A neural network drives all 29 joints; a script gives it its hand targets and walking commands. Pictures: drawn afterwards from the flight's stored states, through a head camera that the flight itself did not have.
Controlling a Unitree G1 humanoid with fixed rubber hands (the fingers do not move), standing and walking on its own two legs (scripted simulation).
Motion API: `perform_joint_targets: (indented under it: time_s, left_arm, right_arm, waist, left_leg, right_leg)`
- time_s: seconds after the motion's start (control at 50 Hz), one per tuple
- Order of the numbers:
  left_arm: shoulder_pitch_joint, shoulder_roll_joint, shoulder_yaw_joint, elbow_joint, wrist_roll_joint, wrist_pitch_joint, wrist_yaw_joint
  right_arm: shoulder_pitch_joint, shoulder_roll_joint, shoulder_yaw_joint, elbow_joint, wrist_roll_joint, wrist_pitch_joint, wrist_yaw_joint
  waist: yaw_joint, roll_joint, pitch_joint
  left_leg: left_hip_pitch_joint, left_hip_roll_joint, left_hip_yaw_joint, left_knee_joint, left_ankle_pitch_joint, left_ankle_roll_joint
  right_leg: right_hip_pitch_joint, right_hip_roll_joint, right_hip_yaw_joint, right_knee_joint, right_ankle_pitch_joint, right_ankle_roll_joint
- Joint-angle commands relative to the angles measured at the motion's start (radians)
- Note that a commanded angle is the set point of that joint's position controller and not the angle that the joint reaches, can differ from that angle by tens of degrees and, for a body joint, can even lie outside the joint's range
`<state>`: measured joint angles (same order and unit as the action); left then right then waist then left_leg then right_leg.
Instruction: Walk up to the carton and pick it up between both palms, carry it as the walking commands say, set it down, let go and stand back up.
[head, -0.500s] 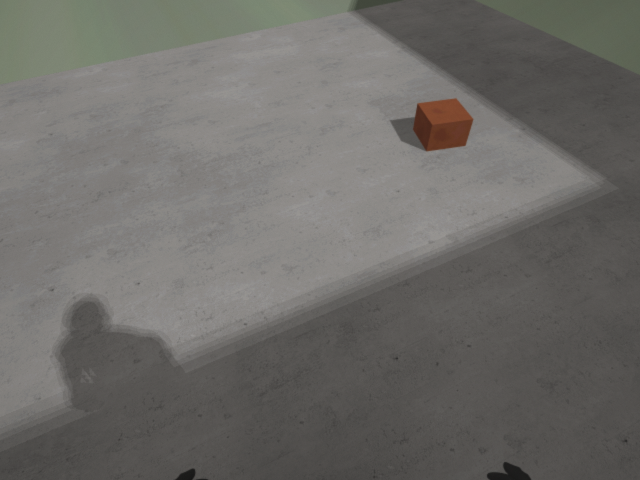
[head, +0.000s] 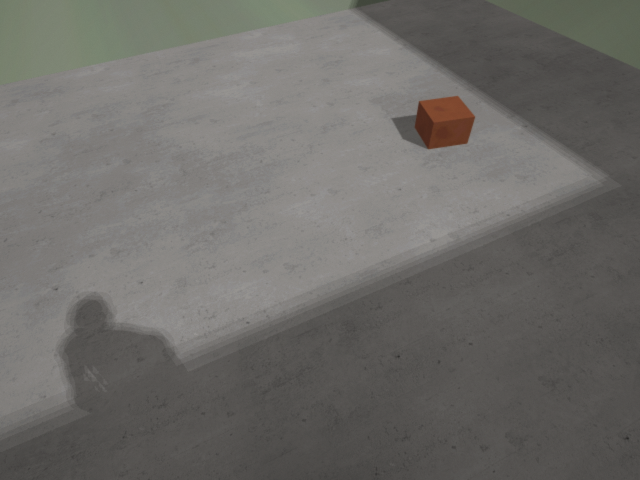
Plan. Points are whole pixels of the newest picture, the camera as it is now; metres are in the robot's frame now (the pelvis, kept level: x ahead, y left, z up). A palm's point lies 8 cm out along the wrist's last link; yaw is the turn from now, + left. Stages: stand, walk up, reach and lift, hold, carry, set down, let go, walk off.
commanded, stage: stand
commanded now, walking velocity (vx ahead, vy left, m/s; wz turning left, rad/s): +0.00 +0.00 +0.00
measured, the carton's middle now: (443, 122) +1.88 -0.57 -0.69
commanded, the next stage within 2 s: walk up in 0.48 s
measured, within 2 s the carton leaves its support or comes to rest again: neither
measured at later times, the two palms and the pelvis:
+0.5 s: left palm out of the picture +0.00 +0.22 -0.13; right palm out of the picture +0.01 -0.23 -0.14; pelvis -0.01 +0.00 +0.01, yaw +0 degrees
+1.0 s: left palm out of the picture +0.15 +0.18 -0.11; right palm out of the picture -0.01 -0.34 -0.16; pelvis +0.03 -0.07 -0.01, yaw -8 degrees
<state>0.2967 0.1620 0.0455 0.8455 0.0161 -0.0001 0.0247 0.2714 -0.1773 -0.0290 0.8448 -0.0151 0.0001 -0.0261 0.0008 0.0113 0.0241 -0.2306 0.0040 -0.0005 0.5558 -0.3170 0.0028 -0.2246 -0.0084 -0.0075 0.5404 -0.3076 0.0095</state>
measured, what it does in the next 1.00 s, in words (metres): steps on the spot: right foot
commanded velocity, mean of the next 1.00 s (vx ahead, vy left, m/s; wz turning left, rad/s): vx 0.16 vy -0.02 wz -0.12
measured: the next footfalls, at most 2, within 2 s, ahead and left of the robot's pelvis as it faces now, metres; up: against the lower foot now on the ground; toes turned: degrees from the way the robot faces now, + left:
right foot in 1.00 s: +0.07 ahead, -0.22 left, +0.00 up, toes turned -15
left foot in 1.40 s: +0.38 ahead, +0.00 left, +0.00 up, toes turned -6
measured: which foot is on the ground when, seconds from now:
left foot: down 0.00-0.96, up 0.98-1.00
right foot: down 0.00-0.70, up 0.72-0.98, down 1.00-1.00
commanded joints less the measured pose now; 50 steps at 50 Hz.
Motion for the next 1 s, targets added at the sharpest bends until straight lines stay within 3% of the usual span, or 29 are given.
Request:
perform_joint_targets:
  time_s: [0.0, 0.1, 0.12, 0.14, 0.16, 0.2, 0.26, 0.32, 0.44, 0.46, 0.52, 0.56, 0.58, 0.64, 0.66, 0.68, 0.7, 0.72, 0.74, 0.76, 0.78, 0.8, 0.84, 0.88, 0.9, 0.92, 0.94, 0.96, 0.98]
  left_arm:
    - [0.030, 0.108, 0.025, -0.015, 0.000, -0.006, 0.007]
    - [0.058, 0.095, 0.024, 0.023, -0.001, -0.009, 0.006]
    - [0.028, 0.088, 0.016, 0.027, 0.000, -0.008, 0.008]
    - [0.055, 0.088, 0.020, 0.036, -0.001, -0.005, 0.009]
    - [0.067, 0.082, 0.016, 0.049, -0.003, -0.003, 0.012]
    - [0.040, 0.102, 0.018, 0.064, 0.000, -0.001, 0.008]
    - [0.052, 0.103, 0.021, 0.088, -0.002, -0.005, 0.006]
    - [0.057, 0.094, 0.012, 0.118, -0.003, -0.009, 0.008]
    - [0.077, 0.049, 0.002, 0.159, -0.007, -0.015, 0.006]
    - [0.043, 0.060, -0.002, 0.166, 0.001, -0.013, 0.010]
    - [0.069, 0.036, -0.010, 0.192, -0.003, -0.004, 0.013]
    - [0.068, 0.070, -0.001, 0.194, -0.005, -0.007, 0.011]
    - [0.053, 0.056, -0.009, 0.197, -0.002, -0.006, 0.015]
    - [0.064, 0.062, -0.004, 0.211, -0.002, -0.006, 0.013]
    - [0.044, 0.176, 0.026, 0.130, -0.030, -0.004, 0.012]
    - [-0.054, 0.165, 0.057, 0.096, -0.010, 0.011, -0.031]
    - [-0.267, 0.121, 0.054, -0.020, -0.006, 0.018, -0.054]
    - [-0.356, 0.095, 0.051, -0.069, 0.021, 0.016, -0.067]
    - [-0.308, 0.086, 0.061, -0.057, 0.021, 0.005, -0.081]
    - [-0.206, 0.081, 0.064, -0.023, 0.021, -0.003, -0.086]
    - [-0.119, 0.080, 0.071, 0.004, 0.027, -0.001, -0.094]
    - [-0.047, 0.076, 0.068, 0.012, 0.028, 0.000, -0.100]
    - [-0.010, 0.045, 0.051, 0.025, 0.013, -0.002, -0.104]
    - [0.057, 0.052, 0.046, 0.042, 0.012, -0.011, -0.086]
    - [0.136, 0.074, 0.049, 0.082, 0.010, -0.014, -0.076]
    - [0.256, 0.097, 0.058, 0.136, 0.015, -0.020, -0.063]
    - [0.387, 0.172, 0.076, 0.187, 0.029, -0.029, -0.046]
    - [0.411, 0.245, 0.087, 0.167, 0.032, -0.048, -0.028]
    - [0.294, 0.280, 0.087, 0.115, 0.030, -0.052, -0.019]
  right_arm:
    - [0.036, -0.086, -0.020, -0.018, 0.002, -0.009, -0.004]
    - [0.020, -0.098, -0.021, 0.009, -0.001, -0.010, -0.005]
    - [0.042, -0.106, -0.027, 0.020, 0.000, -0.008, -0.005]
    - [0.052, -0.104, -0.023, 0.037, -0.002, -0.006, -0.008]
    - [0.044, -0.080, -0.016, 0.041, -0.002, -0.005, -0.013]
    - [0.040, -0.099, -0.024, 0.054, 0.000, -0.004, -0.005]
    - [0.058, -0.098, -0.021, 0.079, 0.004, -0.008, -0.006]
    - [0.060, -0.106, -0.028, 0.101, 0.006, -0.004, -0.011]
    - [0.070, -0.046, -0.008, 0.160, 0.007, -0.003, -0.008]
    - [0.062, -0.045, -0.006, 0.157, 0.009, -0.005, -0.005]
    - [0.092, -0.050, -0.006, 0.182, 0.006, -0.005, -0.009]
    - [0.060, -0.052, -0.003, 0.192, -0.001, -0.001, -0.010]
    - [0.077, -0.072, -0.012, 0.193, 0.004, -0.002, -0.007]
    - [0.064, -0.060, -0.007, 0.206, 0.003, -0.004, -0.006]
    - [0.096, -0.148, -0.044, 0.118, -0.010, -0.004, -0.005]
    - [0.124, -0.251, -0.083, 0.141, -0.010, -0.003, -0.017]
    - [0.182, -0.297, -0.095, 0.152, -0.024, -0.001, -0.030]
    - [0.189, -0.272, -0.089, 0.179, -0.023, -0.009, -0.045]
    - [0.167, -0.198, -0.073, 0.181, -0.014, -0.023, -0.048]
    - [0.124, -0.180, -0.077, 0.156, -0.013, -0.046, -0.050]
    - [0.068, -0.165, -0.078, 0.134, -0.016, -0.058, -0.049]
    - [-0.007, -0.176, -0.080, 0.110, -0.027, -0.063, -0.042]
    - [-0.026, -0.180, -0.082, 0.094, -0.044, -0.072, -0.019]
    - [0.004, -0.169, -0.085, 0.114, -0.048, -0.066, 0.009]
    - [0.018, -0.185, -0.091, 0.119, -0.046, -0.055, 0.015]
    - [0.032, -0.177, -0.088, 0.114, -0.045, -0.048, 0.019]
    - [-0.005, -0.126, -0.065, 0.068, -0.042, -0.046, 0.032]
    - [-0.079, -0.046, -0.032, -0.012, -0.032, -0.059, 0.052]
    - [-0.139, -0.029, -0.017, -0.035, -0.033, -0.067, 0.075]
  waist:
    - [-0.003, -0.019, 0.011]
    - [0.012, 0.028, -0.013]
    - [-0.006, -0.017, 0.025]
    - [0.002, 0.011, 0.011]
    - [0.006, -0.027, 0.037]
    - [-0.008, -0.031, 0.051]
    - [0.000, 0.010, 0.024]
    - [-0.004, -0.036, 0.016]
    - [0.002, 0.025, 0.027]
    - [-0.010, -0.017, 0.053]
    - [-0.013, -0.031, 0.056]
    - [0.007, -0.017, 0.069]
    - [-0.015, -0.008, 0.063]
    - [-0.003, -0.006, 0.063]
    - [-0.006, -0.059, 0.115]
    - [-0.083, -0.003, -0.008]
    - [-0.148, 0.212, 0.095]
    - [-0.143, 0.168, 0.156]
    - [-0.089, 0.130, 0.146]
    - [-0.038, 0.140, 0.078]
    - [0.006, 0.142, 0.048]
    - [0.039, 0.190, 0.014]
    - [0.048, 0.259, 0.023]
    - [0.072, 0.254, 0.053]
    - [0.106, 0.165, 0.054]
    - [0.161, -0.016, 0.037]
    - [0.227, -0.318, 0.051]
    - [0.214, -0.441, 0.033]
    - [0.143, -0.262, 0.147]
  left_leg:
    - [-0.008, 0.059, -0.068, -0.109, 0.222, 0.037]
    - [0.011, 0.064, -0.067, -0.126, 0.246, 0.027]
    - [0.002, 0.059, -0.058, -0.117, 0.257, 0.030]
    - [0.012, 0.057, -0.057, -0.125, 0.230, 0.027]
    - [0.008, 0.068, -0.074, -0.139, 0.233, 0.032]
    - [0.012, 0.063, -0.069, -0.156, 0.161, 0.031]
    - [0.020, 0.067, -0.079, -0.162, 0.189, 0.032]
    - [0.049, 0.067, -0.078, -0.161, 0.184, 0.029]
    - [0.047, 0.064, -0.061, -0.165, 0.218, 0.024]
    - [0.024, 0.065, -0.059, -0.170, 0.206, 0.022]
    - [0.032, 0.064, -0.062, -0.172, 0.177, 0.020]
    - [0.027, 0.071, -0.069, -0.185, 0.185, 0.022]
    - [0.054, 0.068, -0.065, -0.186, 0.177, 0.019]
    - [0.028, 0.066, -0.065, -0.186, 0.162, 0.018]
    - [0.004, 0.141, -0.147, -0.054, -0.079, -0.011]
    - [0.215, 0.240, -0.218, -0.232, -0.537, 0.051]
    - [0.208, 0.450, -0.446, -0.433, -0.641, 0.116]
    - [0.129, 0.509, -0.486, -0.449, -0.588, 0.146]
    - [0.122, 0.475, -0.429, -0.435, -0.495, 0.122]
    - [0.090, 0.442, -0.348, -0.428, -0.416, 0.100]
    - [0.016, 0.434, -0.271, -0.429, -0.380, 0.083]
    - [-0.060, 0.384, -0.172, -0.428, -0.341, 0.062]
    - [-0.142, 0.303, -0.009, -0.427, -0.286, 0.046]
    - [-0.203, 0.238, 0.081, -0.329, -0.358, 0.060]
    - [-0.286, 0.207, 0.127, -0.196, -0.468, 0.062]
    - [-0.394, 0.159, 0.150, 0.021, -0.537, 0.063]
    - [-0.533, 0.086, 0.170, 0.402, -0.478, 0.049]
    - [-0.668, 0.053, 0.063, 0.666, -0.332, 0.022]
    - [-0.757, 0.097, -0.008, 0.690, -0.177, 0.020]
  right_leg:
    - [0.001, -0.058, 0.061, -0.102, 0.218, -0.035]
    - [0.031, -0.056, 0.053, -0.103, 0.188, -0.033]
    - [0.018, -0.053, 0.057, -0.104, 0.218, -0.032]
    - [0.036, -0.057, 0.054, -0.111, 0.213, -0.026]
    - [0.010, -0.055, 0.054, -0.122, 0.198, -0.030]
    - [-0.015, -0.059, 0.062, -0.145, 0.151, -0.031]
    - [0.031, -0.060, 0.060, -0.142, 0.174, -0.029]
    - [0.010, -0.060, 0.064, -0.159, 0.158, -0.029]
    - [0.038, -0.063, 0.065, -0.158, 0.193, -0.033]
    - [0.033, -0.067, 0.069, -0.164, 0.193, -0.031]
    - [0.035, -0.063, 0.062, -0.171, 0.171, -0.029]
    - [0.014, -0.064, 0.069, -0.175, 0.136, -0.035]
    - [-0.007, -0.067, 0.066, -0.176, 0.136, -0.035]
    - [0.014, -0.063, 0.065, -0.179, 0.130, -0.032]
    - [-0.059, -0.096, 0.127, -0.040, -0.080, -0.047]
    - [-0.399, -0.021, 0.077, 0.047, -0.499, -0.062]
    - [-0.613, -0.005, -0.026, 0.418, -0.238, -0.005]
    - [-0.670, -0.074, 0.074, 0.544, -0.109, 0.003]
    - [-0.630, -0.096, 0.096, 0.563, -0.020, 0.010]
    - [-0.536, -0.124, 0.085, 0.578, 0.018, 0.009]
    - [-0.453, -0.137, 0.068, 0.599, 0.038, 0.009]
    - [-0.325, -0.137, 0.038, 0.518, 0.017, 0.013]
    - [-0.145, -0.098, -0.053, 0.297, -0.082, 0.002]
    - [0.033, -0.045, -0.160, 0.199, -0.109, 0.017]
    - [0.157, -0.016, -0.214, 0.137, -0.092, 0.017]
    - [0.282, 0.005, -0.218, 0.082, -0.097, 0.010]
    - [0.347, -0.127, 0.015, -0.093, -0.241, -0.023]
    - [0.307, -0.382, 0.532, -0.374, -0.565, -0.102]
    - [0.192, -0.491, 0.729, -0.530, -0.679, -0.156]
